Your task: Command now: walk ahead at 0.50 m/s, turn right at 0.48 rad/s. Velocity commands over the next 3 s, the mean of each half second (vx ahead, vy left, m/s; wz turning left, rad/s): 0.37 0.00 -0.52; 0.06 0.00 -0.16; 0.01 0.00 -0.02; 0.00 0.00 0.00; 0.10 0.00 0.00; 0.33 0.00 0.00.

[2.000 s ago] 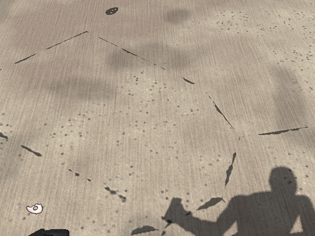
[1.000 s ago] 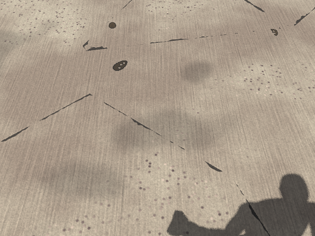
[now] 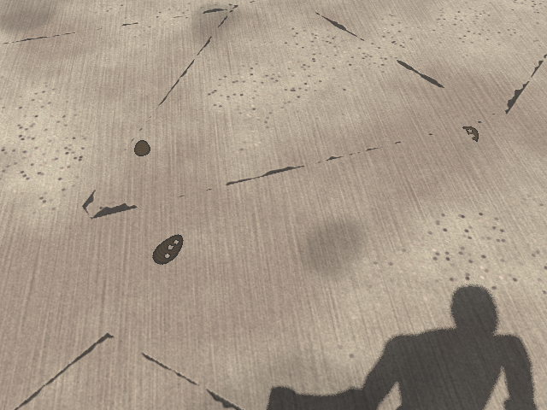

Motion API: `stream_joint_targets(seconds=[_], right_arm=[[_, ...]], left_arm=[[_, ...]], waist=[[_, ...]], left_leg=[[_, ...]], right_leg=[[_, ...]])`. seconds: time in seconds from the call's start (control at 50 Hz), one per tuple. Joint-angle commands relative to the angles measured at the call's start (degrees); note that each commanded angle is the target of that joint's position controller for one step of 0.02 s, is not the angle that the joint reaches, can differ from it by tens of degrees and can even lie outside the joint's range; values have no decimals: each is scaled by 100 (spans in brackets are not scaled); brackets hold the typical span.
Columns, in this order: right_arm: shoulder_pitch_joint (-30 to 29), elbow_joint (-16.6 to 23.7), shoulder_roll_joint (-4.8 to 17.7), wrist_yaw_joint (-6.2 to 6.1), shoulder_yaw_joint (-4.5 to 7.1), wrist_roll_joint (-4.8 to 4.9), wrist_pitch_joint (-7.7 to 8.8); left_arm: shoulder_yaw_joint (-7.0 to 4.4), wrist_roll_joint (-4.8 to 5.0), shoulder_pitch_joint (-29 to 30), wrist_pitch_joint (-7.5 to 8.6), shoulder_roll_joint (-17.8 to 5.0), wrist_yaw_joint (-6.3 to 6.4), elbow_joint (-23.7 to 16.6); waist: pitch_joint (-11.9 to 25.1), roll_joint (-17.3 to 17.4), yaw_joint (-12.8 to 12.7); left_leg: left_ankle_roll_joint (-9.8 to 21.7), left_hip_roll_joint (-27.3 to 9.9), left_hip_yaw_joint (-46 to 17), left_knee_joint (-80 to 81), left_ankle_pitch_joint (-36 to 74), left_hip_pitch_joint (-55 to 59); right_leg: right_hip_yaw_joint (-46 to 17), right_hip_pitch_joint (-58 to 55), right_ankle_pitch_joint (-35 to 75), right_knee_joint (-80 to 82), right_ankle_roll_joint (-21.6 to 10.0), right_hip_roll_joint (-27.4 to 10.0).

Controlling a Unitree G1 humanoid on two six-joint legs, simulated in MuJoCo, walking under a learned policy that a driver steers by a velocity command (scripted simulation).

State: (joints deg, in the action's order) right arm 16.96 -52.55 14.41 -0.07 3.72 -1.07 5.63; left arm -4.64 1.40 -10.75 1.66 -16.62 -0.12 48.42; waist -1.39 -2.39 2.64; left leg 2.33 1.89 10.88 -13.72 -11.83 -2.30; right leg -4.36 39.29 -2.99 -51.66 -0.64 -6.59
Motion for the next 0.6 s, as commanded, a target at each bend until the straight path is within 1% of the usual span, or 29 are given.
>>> stream_joint_targets(seconds=[0.02, 0.06, 0.1, 0.12, 0.14, 0.16, 0.18, 0.2, 0.22, 0.24, 0.26, 0.28, 0.3, 0.32, 0.34, 0.36, 0.38, 0.4, 0.42, 0.46, 0.5, 0.56, 0.6], right_arm=[[-370, 360, 926, -90, 191, 35, 57], [-144, 260, 988, -110, 220, 79, -8], [31, 175, 1041, -109, 251, 139, -102], [61, 151, 1077, -110, 267, 166, -152], [14, 156, 1133, -117, 286, 188, -197], [-56, 182, 1218, -132, 311, 209, -237], [-121, 209, 1302, -152, 337, 233, -281], [-207, 239, 1360, -166, 351, 244, -331], [-369, 302, 1334, -180, 327, 265, -360], [-239, 452, 1013, -179, 216, 81, -296], [178, 749, 387, -110, 10, -4, -119], [-310, 737, 915, -26, 102, 190, 64], [-670, 889, 955, -4, 111, 333, 129], [-707, 822, 895, -54, 116, 249, 134], [-854, 786, 941, -125, 161, 89, 60], [-707, 812, 989, -137, 185, 90, -33], [-547, 825, 978, -149, 193, 71, -118], [-468, 812, 915, -150, 188, 52, -167], [-466, 799, 812, -165, 168, 52, -199], [-656, 847, 691, -169, 115, 32, -242], [-853, 886, 624, -139, 71, 52, -267], [-1239, 962, 668, -82, 54, 97, -282], [-1377, 992, 735, -51, 66, 94, -275]], left_arm=[[31, -34, 365, 65, -71, -113, -423], [60, -33, 745, 62, -55, -178, -605], [70, -26, 1009, 54, -68, -246, -787], [63, -23, 1075, 49, -92, -281, -868], [38, -20, 1052, 42, -143, -311, -931], [-6, -18, 941, 28, -233, -329, -965], [-74, -11, 686, 7, -355, -333, -955], [-186, 10, 123, -7, -548, -324, -849], [-375, -2, -807, -12, -872, -255, -619], [-534, -37, -1368, -67, -1438, -108, -507], [-539, -118, -891, -17, -1828, -103, -753], [-385, -125, -956, 46, -1335, -157, -862], [-309, -119, -695, 116, -1072, -164, -881], [-274, -37, -401, 155, -914, -167, -885], [-205, 1, -70, 129, -672, -132, -925], [-209, -116, 16, 129, -751, -92, -1015], [-223, -144, 86, 129, -799, -78, -1040], [-226, -137, 85, 128, -811, -60, -1043], [-246, -148, 103, 112, -879, -17, -1031], [-237, -101, -1, 58, -899, 57, -994], [-211, -81, -22, -27, -863, 121, -956], [-150, -130, -57, -99, -798, 159, -862], [-108, -163, -81, -118, -756, 146, -781]], waist=[[-263, 467, -36], [-408, 382, 113], [-489, 391, 177], [-490, 421, 154], [-428, 486, 66], [-271, 597, -57], [-49, 719, -246], [267, 763, -587], [690, 606, -1106], [1194, -352, -1152], [1909, -1446, -460], [2262, -427, -869], [1588, -219, -795], [978, 317, -555], [700, 574, -396], [629, 153, -220], [593, 98, -122], [594, 81, -69], [645, 124, -22], [759, 16, -122], [920, -141, -222], [842, -276, -404], [713, -336, -470]], left_leg=[[670, -1570, -324, 809, 1488, -311], [668, -1691, -183, 734, 1644, 80], [625, -1815, -67, 527, 1966, 573], [587, -1873, -10, 369, 2309, 774], [531, -1902, 74, 128, 3002, 901], [470, -1905, 152, -217, 3974, 995], [410, -1894, 209, -716, 4929, 1050], [331, -1818, 274, -1555, 5510, 944], [102, -1550, 385, -2870, 5243, 386], [-241, -1153, 357, -4747, 2477, -1159], [-625, 253, -517, -6766, -2419, -3333], [-501, -49, -1641, -7065, -2445, -3694], [-371, -296, -1607, -6823, -2038, -3907], [-362, -545, -1552, -6268, -1639, -3816], [-332, -723, -1466, -5778, -1276, -3547], [-396, -733, -1531, -5760, -1204, -3107], [-497, -722, -1541, -5524, -1198, -2928], [-570, -685, -1504, -5211, -1094, -2829], [-614, -621, -1421, -4861, -887, -2806], [-708, -544, -1344, -4163, -383, -2887], [-733, -499, -1337, -3544, 271, -2663], [-705, -442, -1349, -2831, 782, -2423], [-649, -412, -1379, -2511, 674, -2358]], right_leg=[[260, -175, 717, 802, -16, -52], [393, -21, 679, 1157, -84, -20], [528, 151, 411, 1417, -183, 41], [615, 148, 192, 1497, -249, 96], [739, -23, -63, 1559, -338, 207], [910, -335, -353, 1553, -443, 379], [1077, -765, -663, 1505, -562, 588], [1194, -1491, -847, 1553, -714, 823], [1130, -2822, -368, 2067, -925, 1052], [-353, -4469, 661, 2132, -1277, 131], [-3727, -5942, 1038, 2871, -2583, -1331], [-3599, -5995, 1634, 3104, -2449, -1362], [-2607, -5409, 2232, 2992, -2200, -1161], [-1895, -4566, 2495, 2997, -1894, -809], [-1491, -3949, 2191, 3220, -1587, -543], [-1455, -3325, 2852, 3284, -1738, -598], [-1355, -3042, 3230, 3316, -1779, -557], [-1117, -2848, 3382, 3311, -1730, -419], [-921, -2755, 3370, 3307, -1639, -297], [-737, -2804, 3557, 3217, -1511, -204], [-580, -2818, 3240, 3162, -1330, -83], [-642, -2834, 2511, 3146, -1178, -84], [-825, -2934, 2151, 3036, -1164, -175]])
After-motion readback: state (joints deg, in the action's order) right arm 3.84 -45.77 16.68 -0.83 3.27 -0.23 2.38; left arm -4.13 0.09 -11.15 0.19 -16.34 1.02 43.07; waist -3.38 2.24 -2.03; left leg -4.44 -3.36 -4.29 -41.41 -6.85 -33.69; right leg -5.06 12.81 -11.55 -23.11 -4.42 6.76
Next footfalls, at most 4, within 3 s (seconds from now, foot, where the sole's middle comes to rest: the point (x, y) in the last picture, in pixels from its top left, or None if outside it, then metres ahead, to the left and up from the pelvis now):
0.22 right None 0.30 -0.16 -0.78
0.70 left None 0.47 0.02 -0.78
2.98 right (389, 315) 0.74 -0.32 -0.78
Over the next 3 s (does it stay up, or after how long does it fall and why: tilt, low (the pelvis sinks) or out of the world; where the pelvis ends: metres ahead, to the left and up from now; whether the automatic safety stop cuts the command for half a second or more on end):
stays up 0.59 -0.14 -0.03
